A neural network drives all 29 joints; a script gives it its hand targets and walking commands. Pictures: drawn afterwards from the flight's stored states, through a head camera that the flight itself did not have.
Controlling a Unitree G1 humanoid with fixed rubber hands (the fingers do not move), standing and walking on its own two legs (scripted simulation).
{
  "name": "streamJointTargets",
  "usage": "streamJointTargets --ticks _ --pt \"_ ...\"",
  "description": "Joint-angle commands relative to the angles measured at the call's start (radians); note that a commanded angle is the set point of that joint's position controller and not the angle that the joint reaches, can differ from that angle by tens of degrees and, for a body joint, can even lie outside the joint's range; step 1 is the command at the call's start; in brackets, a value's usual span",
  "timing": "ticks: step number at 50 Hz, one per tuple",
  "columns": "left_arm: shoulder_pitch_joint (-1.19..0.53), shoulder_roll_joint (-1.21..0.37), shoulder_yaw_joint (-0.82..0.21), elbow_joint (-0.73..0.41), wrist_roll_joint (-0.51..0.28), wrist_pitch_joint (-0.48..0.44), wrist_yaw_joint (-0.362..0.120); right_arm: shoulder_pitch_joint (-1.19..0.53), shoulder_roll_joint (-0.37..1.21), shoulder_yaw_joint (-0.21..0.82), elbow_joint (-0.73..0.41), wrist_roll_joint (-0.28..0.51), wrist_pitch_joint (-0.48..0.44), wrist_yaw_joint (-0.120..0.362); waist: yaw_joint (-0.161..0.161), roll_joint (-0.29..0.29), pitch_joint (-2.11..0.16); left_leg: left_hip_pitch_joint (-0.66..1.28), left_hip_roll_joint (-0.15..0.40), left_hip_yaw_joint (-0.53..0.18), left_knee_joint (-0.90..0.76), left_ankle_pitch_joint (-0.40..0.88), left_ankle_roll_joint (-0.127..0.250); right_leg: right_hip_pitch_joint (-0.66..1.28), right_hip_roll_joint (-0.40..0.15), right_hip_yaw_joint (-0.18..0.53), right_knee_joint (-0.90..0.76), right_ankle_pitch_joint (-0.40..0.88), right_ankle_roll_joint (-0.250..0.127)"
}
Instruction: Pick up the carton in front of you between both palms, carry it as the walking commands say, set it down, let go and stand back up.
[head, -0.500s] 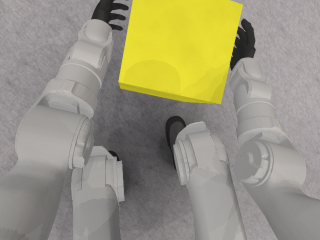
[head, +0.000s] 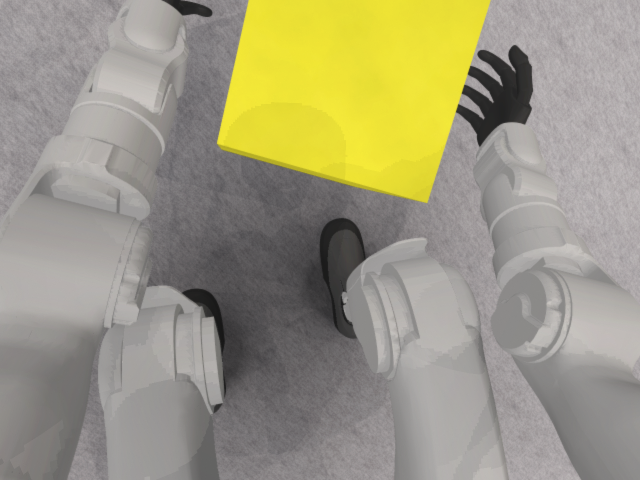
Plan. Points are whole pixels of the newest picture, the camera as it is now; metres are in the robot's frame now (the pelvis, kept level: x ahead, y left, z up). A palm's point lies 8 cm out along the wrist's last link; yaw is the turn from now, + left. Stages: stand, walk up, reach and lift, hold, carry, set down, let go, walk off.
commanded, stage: set down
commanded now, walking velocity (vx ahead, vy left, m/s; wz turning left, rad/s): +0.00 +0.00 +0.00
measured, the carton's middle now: (326, 90) +0.49 -0.11 -0.26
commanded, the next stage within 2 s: let go in 1.14 s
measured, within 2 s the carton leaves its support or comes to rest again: neither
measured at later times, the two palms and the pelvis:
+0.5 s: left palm out of the picture +0.58 +0.03 -0.05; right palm (618, 112) +0.42 -0.32 -0.06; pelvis +0.00 -0.01 +0.06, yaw -1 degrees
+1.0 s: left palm out of the picture +0.58 +0.04 +0.08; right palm out of the picture +0.42 -0.31 +0.09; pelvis +0.04 -0.01 +0.18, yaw -1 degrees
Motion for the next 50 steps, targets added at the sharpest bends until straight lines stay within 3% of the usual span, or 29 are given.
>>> streamJointTargets --ticks 1,8,13,15,18,21,24,29,34,38,42,50 --pt "-0.289 0.007 -0.039 -0.133 -0.04 -0.014 -0.006 -0.162 -0.162 0.053 -0.102 0.078 -0.034 -0.002 -0.103 0.232 -0.981 0.409 0.076 -0.022 -0.252 0.212 -0.011 0.529 -0.011 -0.105 -0.043 0.281 -0.014" --pt "-0.283 0.044 -0.017 -0.315 -0.044 -0.002 0.009 -0.071 -0.142 0.129 -0.238 0.178 -0.018 -0.017 -0.104 0.278 -1.259 0.563 0.071 0.041 -0.226 0.235 -0.021 0.753 0.016 -0.111 -0.069 0.399 -0.015" --pt "-0.244 0.085 0.055 -0.435 -0.008 0.057 0.027 0.033 -0.168 0.132 -0.442 0.171 0.048 -0.059 -0.128 0.264 -1.481 0.653 0.033 0.098 -0.277 0.145 -0.017 0.962 0.045 -0.133 -0.156 0.378 -0.013" --pt "-0.205 0.085 0.081 -0.414 -0.001 0.083 0.022 0.051 -0.15 0.129 -0.505 0.144 0.082 -0.072 -0.122 0.222 -1.443 0.612 0.022 0.107 -0.31 0.08 -0.006 0.977 0.053 -0.141 -0.199 0.316 -0.01" --pt "-0.146 0.091 0.13 -0.313 0.014 0.096 0.005 0.043 -0.087 0.138 -0.532 0.11 0.115 -0.076 -0.086 0.143 -1.267 0.487 0.019 0.107 -0.356 0.005 0.016 0.925 0.055 -0.139 -0.253 0.213 -0.003" --pt "-0.102 0.096 0.172 -0.228 0.028 0.087 -0.013 0.032 -0.027 0.158 -0.532 0.095 0.129 -0.07 -0.049 0.08 -1.168 0.399 0.019 0.104 -0.394 -0.005 0.031 0.916 0.061 -0.131 -0.292 0.17 0.003" --pt "-0.079 0.104 0.198 -0.184 0.042 0.073 -0.027 0.046 0.004 0.168 -0.525 0.084 0.138 -0.064 -0.035 0.053 -1.15 0.364 0.019 0.1 -0.434 -0.002 0.035 0.945 0.068 -0.122 -0.331 0.159 0.006" --pt "-0.068 0.101 0.199 -0.215 0.061 0.07 -0.048 0.111 0.007 0.139 -0.542 0.056 0.152 -0.06 -0.059 0.099 -1.216 0.447 0.015 0.095 -0.509 0.009 0.023 0.973 0.074 -0.131 -0.398 0.172 0.006" --pt "-0.065 0.074 0.173 -0.342 0.067 0.096 -0.055 0.17 -0.017 0.107 -0.617 0.044 0.168 -0.052 -0.088 0.2 -1.35 0.654 0.009 0.099 -0.597 0.063 0.002 0.996 0.082 -0.166 -0.459 0.257 0.004" --pt "-0.038 0.045 0.168 -0.431 0.078 0.125 -0.054 0.215 -0.023 0.098 -0.676 0.048 0.186 -0.038 -0.088 0.251 -1.43 0.804 0.003 0.099 -0.658 0.156 -0.012 1.024 0.088 -0.18 -0.51 0.341 0.002" --pt "0.017 0.027 0.192 -0.45 0.103 0.139 -0.052 0.264 -0.009 0.098 -0.686 0.047 0.196 -0.023 -0.071 0.253 -1.414 0.865 0.002 0.093 -0.723 0.216 -0.017 1.051 0.092 -0.173 -0.571 0.391 0.001" --pt "0.134 0.002 0.246 -0.405 0.139 0.12 -0.065 0.333 0.024 0.092 -0.67 0.014 0.181 0.0 -0.051 0.19 -1.327 0.912 0.006 0.077 -0.877 0.276 -0.015 1.161 0.093 -0.162 -0.714 0.445 0.0"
